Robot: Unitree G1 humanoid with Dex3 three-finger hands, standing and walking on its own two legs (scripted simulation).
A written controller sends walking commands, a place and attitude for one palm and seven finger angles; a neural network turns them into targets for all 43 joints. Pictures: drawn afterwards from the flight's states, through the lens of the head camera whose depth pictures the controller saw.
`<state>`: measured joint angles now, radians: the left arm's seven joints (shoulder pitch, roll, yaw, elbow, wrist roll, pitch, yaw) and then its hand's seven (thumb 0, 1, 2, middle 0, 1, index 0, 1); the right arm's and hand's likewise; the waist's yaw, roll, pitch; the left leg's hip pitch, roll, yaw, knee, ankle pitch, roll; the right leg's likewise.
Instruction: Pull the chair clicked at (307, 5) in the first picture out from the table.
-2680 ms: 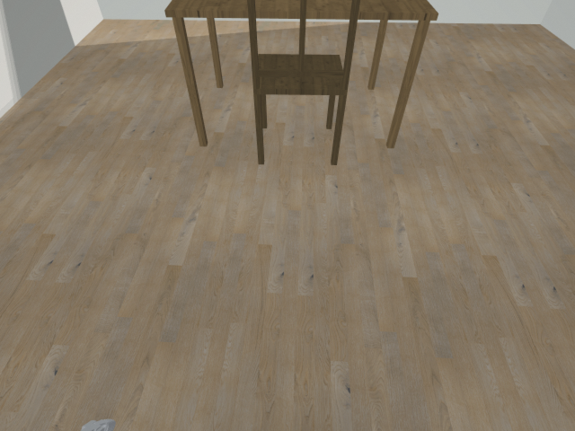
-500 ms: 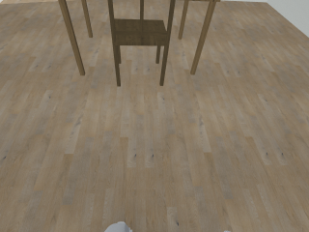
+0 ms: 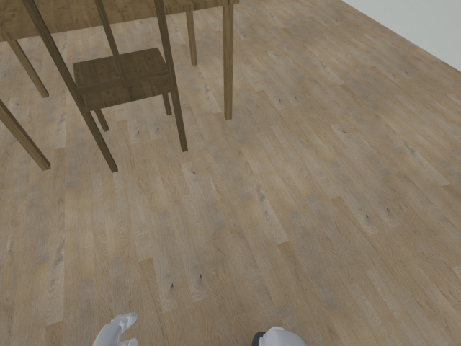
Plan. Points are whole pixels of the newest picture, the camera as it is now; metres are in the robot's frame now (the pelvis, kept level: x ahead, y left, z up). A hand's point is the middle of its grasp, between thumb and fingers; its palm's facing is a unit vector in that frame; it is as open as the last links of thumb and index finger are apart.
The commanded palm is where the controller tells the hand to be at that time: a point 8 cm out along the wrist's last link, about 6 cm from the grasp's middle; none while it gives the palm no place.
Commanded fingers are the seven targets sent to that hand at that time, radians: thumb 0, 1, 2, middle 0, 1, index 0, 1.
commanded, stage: walk to a spot facing it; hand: left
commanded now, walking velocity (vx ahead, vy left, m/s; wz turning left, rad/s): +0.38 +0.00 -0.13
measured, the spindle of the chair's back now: (111, 39) +1.16 +0.45 -0.05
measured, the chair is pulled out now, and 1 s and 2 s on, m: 0.00 0.00 0.00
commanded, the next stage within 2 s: turn to face it in 0.90 s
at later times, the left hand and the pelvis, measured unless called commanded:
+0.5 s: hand (133, 330) +0.19 +0.20 -0.19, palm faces +0.05 -0.99 -0.15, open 7.4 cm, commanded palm none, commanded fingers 0.00 0.90 0.90 -0.20 -0.30 -0.20 -0.30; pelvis +0.22 +0.02 +0.00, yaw -2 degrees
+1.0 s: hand (184, 180) +0.55 +0.13 -0.16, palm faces -0.13 -0.96 -0.23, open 7.4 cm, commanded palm none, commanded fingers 0.00 0.90 0.90 -0.20 -0.30 -0.20 -0.30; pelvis +0.43 -0.04 -0.01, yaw -9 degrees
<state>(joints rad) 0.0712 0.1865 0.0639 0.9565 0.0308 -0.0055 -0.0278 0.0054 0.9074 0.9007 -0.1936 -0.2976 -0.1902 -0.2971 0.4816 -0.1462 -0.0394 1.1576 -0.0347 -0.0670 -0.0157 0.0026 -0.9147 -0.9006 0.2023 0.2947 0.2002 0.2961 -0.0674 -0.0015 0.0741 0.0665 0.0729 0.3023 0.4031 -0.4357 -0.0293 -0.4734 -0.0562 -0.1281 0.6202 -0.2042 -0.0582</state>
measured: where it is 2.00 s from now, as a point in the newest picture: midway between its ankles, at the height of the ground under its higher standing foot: (243, 252)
